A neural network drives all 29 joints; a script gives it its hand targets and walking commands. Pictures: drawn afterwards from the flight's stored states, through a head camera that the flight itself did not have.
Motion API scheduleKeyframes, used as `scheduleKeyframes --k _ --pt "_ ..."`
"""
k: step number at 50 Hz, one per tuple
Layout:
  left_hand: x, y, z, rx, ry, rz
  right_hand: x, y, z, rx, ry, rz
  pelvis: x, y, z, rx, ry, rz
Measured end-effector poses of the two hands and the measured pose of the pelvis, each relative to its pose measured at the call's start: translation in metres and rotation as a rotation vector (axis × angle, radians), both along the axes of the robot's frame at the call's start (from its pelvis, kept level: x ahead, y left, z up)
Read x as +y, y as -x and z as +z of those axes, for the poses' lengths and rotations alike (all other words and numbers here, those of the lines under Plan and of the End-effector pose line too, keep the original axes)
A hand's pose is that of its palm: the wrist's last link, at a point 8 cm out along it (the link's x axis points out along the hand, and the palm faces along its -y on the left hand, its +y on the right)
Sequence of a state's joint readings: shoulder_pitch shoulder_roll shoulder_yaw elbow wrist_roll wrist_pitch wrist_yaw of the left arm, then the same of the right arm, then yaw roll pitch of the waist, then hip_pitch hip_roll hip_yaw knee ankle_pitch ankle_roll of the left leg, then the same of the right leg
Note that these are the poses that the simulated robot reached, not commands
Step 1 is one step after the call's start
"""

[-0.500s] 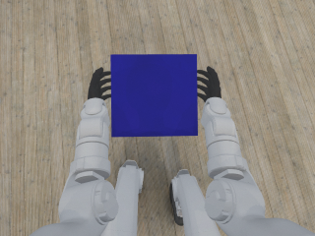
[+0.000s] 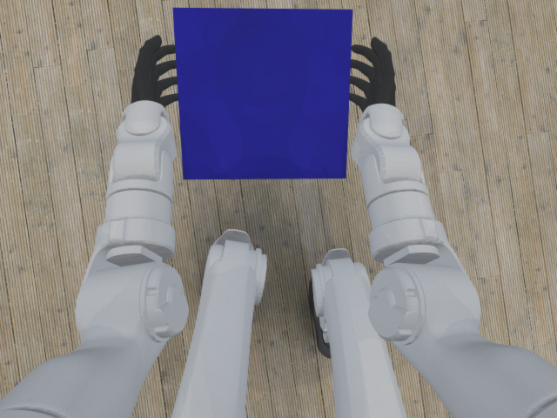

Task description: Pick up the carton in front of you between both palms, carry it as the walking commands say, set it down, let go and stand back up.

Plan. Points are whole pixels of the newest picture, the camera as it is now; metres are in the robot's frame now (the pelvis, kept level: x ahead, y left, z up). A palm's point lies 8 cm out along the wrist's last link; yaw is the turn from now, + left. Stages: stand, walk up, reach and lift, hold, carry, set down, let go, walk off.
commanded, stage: set down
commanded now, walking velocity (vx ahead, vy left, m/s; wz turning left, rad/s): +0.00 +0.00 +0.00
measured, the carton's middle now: (264, 106) +0.51 +0.10 -0.21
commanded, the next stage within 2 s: none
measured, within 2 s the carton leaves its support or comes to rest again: rests again in 1.26 s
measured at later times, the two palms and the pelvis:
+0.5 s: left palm (161, 112) +0.48 +0.26 -0.25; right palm (338, 113) +0.52 -0.03 -0.24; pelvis -0.01 +0.00 -0.08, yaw -3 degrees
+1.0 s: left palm (162, 109) +0.49 +0.27 -0.25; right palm (340, 111) +0.53 -0.03 -0.25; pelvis -0.01 -0.01 -0.10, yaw -3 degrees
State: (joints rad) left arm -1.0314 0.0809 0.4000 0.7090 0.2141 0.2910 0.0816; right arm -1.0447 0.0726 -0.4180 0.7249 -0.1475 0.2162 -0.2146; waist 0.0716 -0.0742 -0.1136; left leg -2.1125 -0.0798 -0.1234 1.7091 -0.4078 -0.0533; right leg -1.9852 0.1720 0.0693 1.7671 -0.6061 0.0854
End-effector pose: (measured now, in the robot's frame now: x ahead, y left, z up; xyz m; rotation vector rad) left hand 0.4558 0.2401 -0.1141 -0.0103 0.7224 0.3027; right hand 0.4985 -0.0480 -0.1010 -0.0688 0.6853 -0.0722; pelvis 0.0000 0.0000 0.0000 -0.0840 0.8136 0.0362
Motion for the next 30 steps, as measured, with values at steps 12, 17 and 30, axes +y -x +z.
scheduleKeyframes --k 12,17,30 --pt "0.015 -0.012 -0.070 0.026 -0.002 -0.014 0.014 -0.015 -0.070 0.024 0.007 0.031 0.003 0.013 -0.048 -0.012 0.012 -0.007" --pt "0.021 -0.017 -0.100 0.038 -0.001 -0.020 0.018 -0.022 -0.101 0.036 0.006 0.045 0.003 0.015 -0.066 -0.022 0.012 -0.013" --pt "0.023 -0.029 -0.138 0.073 -0.010 -0.048 0.015 -0.030 -0.150 0.069 -0.023 0.067 0.002 0.007 -0.089 -0.070 -0.019 -0.069"
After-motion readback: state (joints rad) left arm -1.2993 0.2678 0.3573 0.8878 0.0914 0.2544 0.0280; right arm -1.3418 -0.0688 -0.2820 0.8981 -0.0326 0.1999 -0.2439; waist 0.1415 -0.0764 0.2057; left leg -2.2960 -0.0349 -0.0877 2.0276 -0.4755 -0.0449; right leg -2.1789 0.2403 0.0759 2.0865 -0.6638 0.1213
